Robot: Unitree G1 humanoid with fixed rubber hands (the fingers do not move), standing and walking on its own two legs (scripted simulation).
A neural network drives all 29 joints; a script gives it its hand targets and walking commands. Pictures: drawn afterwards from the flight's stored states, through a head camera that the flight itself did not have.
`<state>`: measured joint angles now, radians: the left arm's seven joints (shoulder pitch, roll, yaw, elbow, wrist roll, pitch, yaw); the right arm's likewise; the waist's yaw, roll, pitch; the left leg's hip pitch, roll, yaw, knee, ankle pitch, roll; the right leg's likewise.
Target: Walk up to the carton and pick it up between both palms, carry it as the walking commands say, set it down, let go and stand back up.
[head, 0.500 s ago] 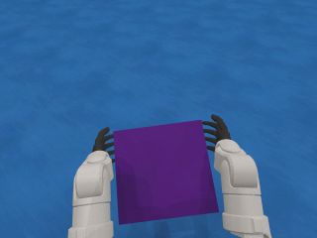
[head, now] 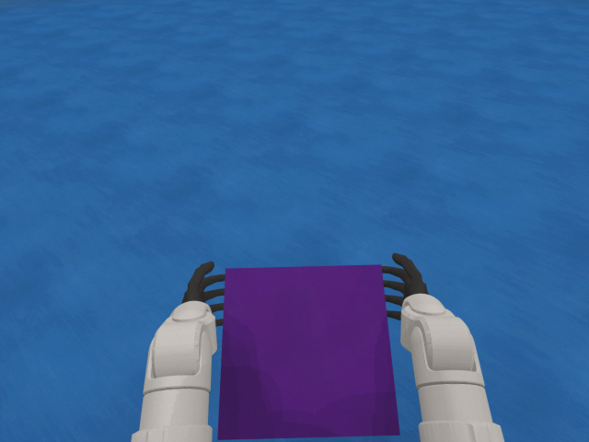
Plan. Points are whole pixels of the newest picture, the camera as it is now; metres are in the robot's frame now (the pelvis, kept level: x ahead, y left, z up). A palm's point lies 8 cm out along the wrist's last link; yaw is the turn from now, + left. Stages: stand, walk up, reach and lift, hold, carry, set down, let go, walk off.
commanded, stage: carry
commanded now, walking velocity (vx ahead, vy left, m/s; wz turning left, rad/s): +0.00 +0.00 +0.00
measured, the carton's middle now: (304, 347) +0.29 +0.00 -0.05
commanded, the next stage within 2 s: hold in 1.86 s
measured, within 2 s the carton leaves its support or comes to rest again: neither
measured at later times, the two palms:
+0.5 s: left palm (188, 343) +0.24 +0.15 +0.06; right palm (418, 329) +0.24 -0.14 +0.06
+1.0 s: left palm (189, 346) +0.24 +0.15 +0.05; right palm (418, 331) +0.25 -0.15 +0.06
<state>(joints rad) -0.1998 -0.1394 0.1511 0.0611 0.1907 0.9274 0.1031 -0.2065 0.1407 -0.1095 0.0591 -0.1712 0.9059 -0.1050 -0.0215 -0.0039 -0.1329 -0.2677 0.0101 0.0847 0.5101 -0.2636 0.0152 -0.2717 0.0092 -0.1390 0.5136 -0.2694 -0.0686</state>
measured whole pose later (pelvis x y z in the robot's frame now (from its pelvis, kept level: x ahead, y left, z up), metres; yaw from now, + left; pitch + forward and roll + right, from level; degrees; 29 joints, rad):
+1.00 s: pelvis -0.04 +0.00 +0.00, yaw +0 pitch +1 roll +0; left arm -0.18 -0.14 0.15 0.06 0.17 0.86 0.10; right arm -0.20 0.14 -0.11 0.08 -0.19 0.83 -0.10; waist 0.00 0.01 -0.10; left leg -0.32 0.01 0.08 0.49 -0.19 0.02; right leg -0.31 0.01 -0.15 0.48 -0.19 -0.08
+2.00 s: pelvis -0.04 +0.00 +0.00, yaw -4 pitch -4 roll +1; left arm -0.17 -0.14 0.17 0.14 0.24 0.75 0.07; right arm -0.20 0.14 -0.09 0.16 -0.22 0.73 -0.08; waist 0.03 -0.01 0.01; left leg -0.20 -0.02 0.00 0.48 -0.21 0.02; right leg -0.23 0.03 -0.08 0.49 -0.20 -0.08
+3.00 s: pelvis -0.05 +0.02 -0.02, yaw -6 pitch +6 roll +1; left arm -0.44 -0.19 0.47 0.54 0.35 0.35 0.04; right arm -0.49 0.22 -0.42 0.58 -0.39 0.31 -0.05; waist 0.05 0.01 0.06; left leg -0.52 -0.03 0.04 0.71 -0.29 0.04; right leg -0.56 0.04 -0.02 0.71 -0.25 -0.06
